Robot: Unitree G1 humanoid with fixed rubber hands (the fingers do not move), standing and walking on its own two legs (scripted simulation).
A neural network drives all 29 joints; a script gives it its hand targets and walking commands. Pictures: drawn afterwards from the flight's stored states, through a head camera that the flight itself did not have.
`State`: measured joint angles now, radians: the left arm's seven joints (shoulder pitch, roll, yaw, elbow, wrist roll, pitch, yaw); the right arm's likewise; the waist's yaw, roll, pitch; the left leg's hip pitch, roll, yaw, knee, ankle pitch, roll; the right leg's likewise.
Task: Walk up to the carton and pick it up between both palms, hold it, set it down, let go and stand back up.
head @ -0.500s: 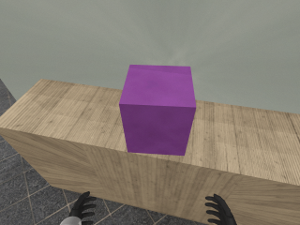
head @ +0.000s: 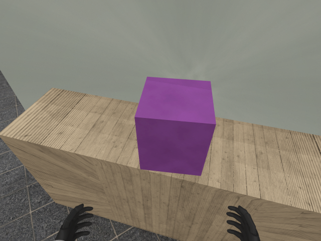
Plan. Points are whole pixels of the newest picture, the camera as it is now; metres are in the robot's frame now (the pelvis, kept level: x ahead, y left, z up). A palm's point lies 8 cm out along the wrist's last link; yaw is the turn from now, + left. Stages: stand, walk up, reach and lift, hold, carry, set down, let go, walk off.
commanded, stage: reach and lift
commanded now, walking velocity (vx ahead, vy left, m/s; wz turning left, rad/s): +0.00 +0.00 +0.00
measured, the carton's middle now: (174, 126) +0.49 +0.02 +0.00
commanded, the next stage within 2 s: none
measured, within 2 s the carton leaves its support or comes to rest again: neither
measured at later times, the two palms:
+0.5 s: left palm (83, 205) +0.22 +0.24 -0.04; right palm (253, 209) +0.25 -0.19 -0.03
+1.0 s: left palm (92, 168) +0.30 +0.24 +0.01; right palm (251, 175) +0.31 -0.19 +0.02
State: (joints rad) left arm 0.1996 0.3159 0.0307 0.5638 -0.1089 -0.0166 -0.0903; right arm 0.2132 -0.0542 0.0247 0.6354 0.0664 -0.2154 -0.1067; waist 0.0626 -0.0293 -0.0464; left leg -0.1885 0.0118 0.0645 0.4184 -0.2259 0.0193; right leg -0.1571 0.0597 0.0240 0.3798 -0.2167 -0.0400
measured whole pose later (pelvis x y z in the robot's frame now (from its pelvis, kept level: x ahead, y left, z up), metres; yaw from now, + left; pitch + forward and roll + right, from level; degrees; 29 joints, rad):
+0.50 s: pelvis +0.02 +0.01 +0.00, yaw +0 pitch +2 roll -1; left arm 0.10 0.25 -0.03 0.65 -0.16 -0.36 -0.04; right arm 0.05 -0.13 0.00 0.73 0.18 -0.39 -0.05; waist 0.04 -0.02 -0.06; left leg -0.21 0.01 0.06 0.43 -0.26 0.03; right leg -0.16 0.06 0.02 0.35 -0.23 -0.03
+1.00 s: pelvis +0.01 +0.01 +0.00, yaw +0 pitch +4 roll -1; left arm -0.23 0.26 0.00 0.86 -0.19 -0.39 -0.03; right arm -0.25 -0.15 0.03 0.85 0.24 -0.35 -0.09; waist 0.00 -0.03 -0.10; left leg -0.24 0.01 0.06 0.38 -0.21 0.02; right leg -0.20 0.06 0.03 0.31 -0.19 -0.03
